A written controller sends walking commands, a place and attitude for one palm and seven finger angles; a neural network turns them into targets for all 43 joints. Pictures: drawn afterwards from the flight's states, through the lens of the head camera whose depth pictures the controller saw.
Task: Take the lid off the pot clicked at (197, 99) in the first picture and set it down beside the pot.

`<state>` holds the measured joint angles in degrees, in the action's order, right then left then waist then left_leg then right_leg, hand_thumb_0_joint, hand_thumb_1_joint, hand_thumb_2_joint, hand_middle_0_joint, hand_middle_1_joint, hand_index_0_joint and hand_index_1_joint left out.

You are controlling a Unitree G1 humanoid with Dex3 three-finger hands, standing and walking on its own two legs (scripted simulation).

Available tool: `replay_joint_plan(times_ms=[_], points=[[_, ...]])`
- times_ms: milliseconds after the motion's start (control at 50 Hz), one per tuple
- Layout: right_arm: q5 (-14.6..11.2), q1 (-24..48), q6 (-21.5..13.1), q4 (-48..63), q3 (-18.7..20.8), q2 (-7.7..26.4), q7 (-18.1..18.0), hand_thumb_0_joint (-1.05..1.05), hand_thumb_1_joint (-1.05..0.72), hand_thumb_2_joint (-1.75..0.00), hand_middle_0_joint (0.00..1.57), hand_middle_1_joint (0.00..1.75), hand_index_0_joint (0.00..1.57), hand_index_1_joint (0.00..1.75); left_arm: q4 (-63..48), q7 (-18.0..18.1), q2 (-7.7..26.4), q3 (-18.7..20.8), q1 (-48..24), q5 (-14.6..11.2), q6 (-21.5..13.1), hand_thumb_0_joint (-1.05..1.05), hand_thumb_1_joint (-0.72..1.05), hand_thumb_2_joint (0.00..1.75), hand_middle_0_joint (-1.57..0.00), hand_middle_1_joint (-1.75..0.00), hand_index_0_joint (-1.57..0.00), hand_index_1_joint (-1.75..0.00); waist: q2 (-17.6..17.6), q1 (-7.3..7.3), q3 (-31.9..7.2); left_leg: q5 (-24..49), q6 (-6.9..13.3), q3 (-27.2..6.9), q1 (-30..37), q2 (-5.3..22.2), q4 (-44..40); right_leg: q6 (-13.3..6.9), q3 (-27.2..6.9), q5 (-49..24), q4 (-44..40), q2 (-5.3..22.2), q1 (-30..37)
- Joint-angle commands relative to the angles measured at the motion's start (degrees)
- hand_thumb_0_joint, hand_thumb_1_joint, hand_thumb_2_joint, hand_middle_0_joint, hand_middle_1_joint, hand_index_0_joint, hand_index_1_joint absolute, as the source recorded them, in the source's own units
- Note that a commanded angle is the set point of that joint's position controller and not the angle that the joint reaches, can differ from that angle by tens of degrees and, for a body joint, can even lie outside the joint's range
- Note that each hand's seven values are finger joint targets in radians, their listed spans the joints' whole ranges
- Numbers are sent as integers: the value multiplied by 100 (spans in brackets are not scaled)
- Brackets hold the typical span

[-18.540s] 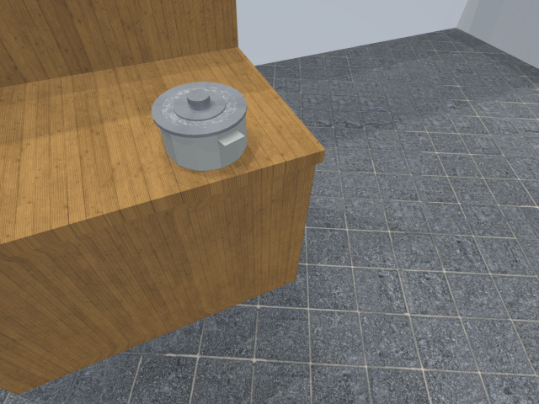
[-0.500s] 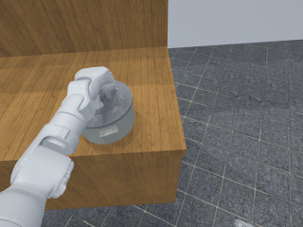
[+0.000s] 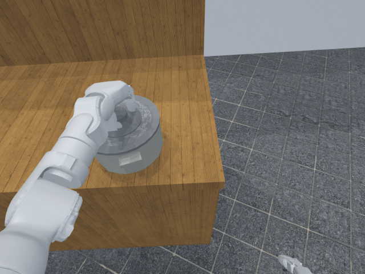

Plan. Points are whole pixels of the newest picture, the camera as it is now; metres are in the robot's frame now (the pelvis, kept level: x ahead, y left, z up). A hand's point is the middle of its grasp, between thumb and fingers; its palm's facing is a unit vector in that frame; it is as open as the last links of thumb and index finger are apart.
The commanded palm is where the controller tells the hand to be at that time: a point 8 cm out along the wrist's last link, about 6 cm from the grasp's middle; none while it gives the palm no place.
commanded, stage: close the fingers and squeeze the knob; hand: left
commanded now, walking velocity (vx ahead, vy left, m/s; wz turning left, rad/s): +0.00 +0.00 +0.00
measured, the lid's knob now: (117, 115) +0.47 +0.16 +0.09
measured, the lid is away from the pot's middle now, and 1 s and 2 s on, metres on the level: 0.00 0.00 0.01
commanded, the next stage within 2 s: lift the lid straight up in 1.02 s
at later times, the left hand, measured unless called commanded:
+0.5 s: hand (112, 116) +0.44 +0.16 +0.11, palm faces -0.35 -0.06 -0.94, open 7.8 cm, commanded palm +0.43 +0.16 +0.18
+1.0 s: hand (112, 117) +0.44 +0.16 +0.11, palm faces -0.33 -0.05 -0.94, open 7.8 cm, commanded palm +0.43 +0.16 +0.18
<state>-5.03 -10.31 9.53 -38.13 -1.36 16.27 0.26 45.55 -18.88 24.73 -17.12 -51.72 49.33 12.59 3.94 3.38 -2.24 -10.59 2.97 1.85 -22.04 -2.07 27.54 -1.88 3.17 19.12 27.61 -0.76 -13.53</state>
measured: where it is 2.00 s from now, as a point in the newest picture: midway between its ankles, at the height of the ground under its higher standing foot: outside the picture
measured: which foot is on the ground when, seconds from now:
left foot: down 0.00-1.00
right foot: down 0.00-1.00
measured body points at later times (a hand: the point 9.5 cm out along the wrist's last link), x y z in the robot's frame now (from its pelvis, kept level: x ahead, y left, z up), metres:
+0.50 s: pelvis -0.01 +0.01 +0.00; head +0.02 -0.01 +0.45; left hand +0.45 +0.16 +0.17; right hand +0.10 -0.24 -0.13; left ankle +0.03 +0.09 -0.74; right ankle -0.06 -0.10 -0.74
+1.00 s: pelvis -0.01 +0.01 +0.00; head +0.02 -0.01 +0.45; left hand +0.45 +0.16 +0.17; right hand +0.09 -0.24 -0.13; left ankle +0.03 +0.09 -0.74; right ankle -0.06 -0.10 -0.74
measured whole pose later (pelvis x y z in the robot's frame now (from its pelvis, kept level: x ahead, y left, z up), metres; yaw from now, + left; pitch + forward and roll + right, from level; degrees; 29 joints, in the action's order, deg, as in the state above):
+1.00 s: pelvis -0.01 +0.01 +0.00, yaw +0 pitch +5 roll +0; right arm -4.6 -12.3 8.5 -39.4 -0.9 16.0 0.4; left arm 48.4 -17.3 23.0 -18.2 -53.4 49.6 13.5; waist 3.9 3.7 -2.5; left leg -9.8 3.9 2.2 -22.2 -2.7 27.1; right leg -1.1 2.8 18.5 27.7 -0.1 -14.0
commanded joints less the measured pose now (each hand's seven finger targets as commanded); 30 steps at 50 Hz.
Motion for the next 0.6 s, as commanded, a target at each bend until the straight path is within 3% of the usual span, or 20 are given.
replay_joint_plan(times_ms=[0,20,60,80,100,140,180,200,280,300,320,360,380,400,440,460,480,560,580], points=[[-13,316,-163,690,237,702,1,0,-90,-90,20,30,20,30,-1055,232,1568,829,-2688,72,-33,0,17,99,-65,-95,-65,-95,-579,-25,-2223,1792,282,-324,1892,-73,130,-1,-236,-2983,-260,-54,15],[-12,348,-176,710,230,680,-6,0,-90,-90,20,30,20,30,-1020,236,1397,695,-2638,44,-20,0,18,98,-66,-96,-66,-96,-628,-13,-2140,1775,295,-290,1830,-98,151,9,-249,-3077,-264,-46,14],[-22,351,-150,680,230,706,11,0,-90,-90,20,30,20,30,-1060,241,1408,707,-2596,28,-13,0,20,96,-67,-97,-67,-97,-562,-13,-2084,1798,278,-315,1823,-75,119,0,-214,-3033,-261,-52,-18],[-34,368,-142,680,235,672,12,0,-90,-90,20,30,20,30,-973,242,1144,486,-2597,32,36,0,22,95,-67,-97,-67,-97,-548,22,-1970,1716,272,-318,1823,-70,101,2,-190,-2865,-268,-62,-149],[-34,338,-142,662,250,689,21,0,-90,-90,20,30,20,30,-1054,265,1238,563,-2692,85,50,0,23,94,-68,-98,-68,-98,-560,9,-2047,1681,266,-346,1895,-50,96,-6,-179,-2749,-274,-72,-203],[-26,401,-159,713,247,676,35,0,-90,-90,20,30,20,30,-1170,270,1083,490,-2646,58,46,0,26,91,-69,-99,-69,-99,-322,-2,-2076,1737,254,-396,1954,-44,92,-50,-162,-2582,-268,-69,-295],[-33,328,-139,646,250,677,31,0,-90,-90,20,30,20,30,-908,293,1094,459,-2607,78,99,0,29,89,-71,-100,-71,-100,-431,38,-1969,1519,242,-405,1957,-37,71,-32,-132,-2370,-289,-96,-386],[-33,317,-130,620,243,699,25,0,-90,-90,20,30,20,30,-952,312,1268,574,-2771,117,104,0,30,88,-72,-100,-72,-100,-478,17,-2079,1411,235,-398,1949,-28,42,-29,-148,-2309,-297,-87,-335],[-13,293,-160,620,266,677,27,0,-90,-90,20,30,20,30,-1029,335,1031,406,-3021,114,129,0,36,82,-75,-101,-75,-101,-320,50,-2216,1437,218,-478,2138,-14,39,-56,-102,-2131,-266,-100,-487],[-9,275,-173,621,250,682,22,0,-90,-90,20,30,20,30,-831,344,1186,554,-2844,131,128,0,37,80,-75,-101,-75,-101,-426,3,-2199,1357,219,-480,2068,-21,35,-54,-111,-2090,-284,-111,-441],[-24,281,-162,607,236,683,1,0,-90,-90,20,30,20,30,-638,332,1006,390,-2840,113,140,0,39,78,-76,-102,-76,-102,-521,66,-2004,1277,220,-443,1947,-19,25,-48,-104,-2057,-290,-101,-493],[-13,213,-148,541,230,724,-22,0,-90,-90,20,30,20,30,-560,325,1189,517,-3069,116,117,0,42,75,-78,-102,-78,-102,-525,78,-1945,1096,219,-444,1838,-11,-37,-46,-111,-1974,-325,-96,-485],[-12,211,-164,567,237,693,-35,0,-90,-90,20,30,20,30,-517,325,1021,381,-3115,107,129,0,44,73,-79,-102,-79,-102,-560,93,-1972,1033,225,-448,1851,-26,-41,-41,-106,-1895,-322,-97,-507],[-12,200,-179,542,234,702,-41,0,-90,-90,20,30,20,30,-498,336,1108,450,-3198,156,122,0,41,77,-77,-101,-77,-101,-575,78,-1996,1031,224,-456,1865,-18,-43,-48,-113,-1886,-328,-96,-518],[22,200,-229,605,257,654,-30,0,-90,-90,20,30,20,30,-597,308,774,297,-3116,119,71,0,38,83,-75,-100,-74,-99,-431,80,-2094,1259,228,-495,2010,-13,6,-78,-86,-1930,-308,-93,-622],[24,146,-209,536,262,715,-25,0,-90,-90,20,30,20,30,-681,330,1067,459,-3255,172,35,0,38,84,-74,-99,-74,-98,-408,82,-2155,1236,217,-505,2100,9,4,-70,-101,-1920,-315,-100,-613],[15,163,-212,565,254,674,-17,0,-90,-90,20,30,20,30,-486,325,803,250,-3110,169,54,0,37,86,-74,-99,-73,-98,-330,104,-2033,1194,205,-505,2085,-2,-3,-76,-83,-1810,-303,-107,-722],[22,98,-218,522,253,715,-49,0,-90,-90,20,30,20,30,-419,331,991,418,-3196,128,32,0,39,88,-74,-98,-74,-97,-543,105,-1988,1045,227,-482,1938,1,-46,-65,-108,-1816,-353,-106,-609],[25,74,-224,512,267,703,-44,0,-90,-90,20,30,20,30,-488,348,897,334,-3341,137,39,0,40,89,-74,-98,-74,-97,-502,128,-1997,1060,226,-488,1992,6,-58,-66,-89,-1800,-342,-107,-653]])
